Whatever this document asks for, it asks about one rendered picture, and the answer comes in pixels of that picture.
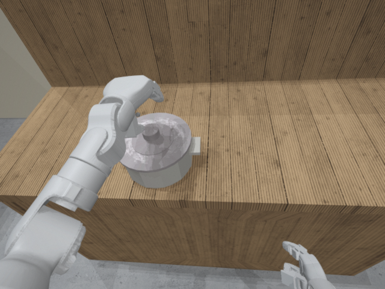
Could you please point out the robot left hand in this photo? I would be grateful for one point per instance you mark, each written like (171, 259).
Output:
(137, 89)

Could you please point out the robot left forearm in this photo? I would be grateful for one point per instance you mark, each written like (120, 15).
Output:
(100, 148)

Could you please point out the knob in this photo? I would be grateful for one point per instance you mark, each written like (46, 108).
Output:
(151, 132)

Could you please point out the pot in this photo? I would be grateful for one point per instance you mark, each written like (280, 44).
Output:
(171, 175)

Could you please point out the robot right hand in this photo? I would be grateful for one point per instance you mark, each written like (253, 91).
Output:
(310, 268)

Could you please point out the table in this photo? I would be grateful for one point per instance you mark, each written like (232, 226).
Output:
(287, 97)

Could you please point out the robot left upper arm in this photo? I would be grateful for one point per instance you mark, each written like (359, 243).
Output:
(48, 245)

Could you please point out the lid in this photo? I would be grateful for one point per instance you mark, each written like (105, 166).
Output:
(153, 156)

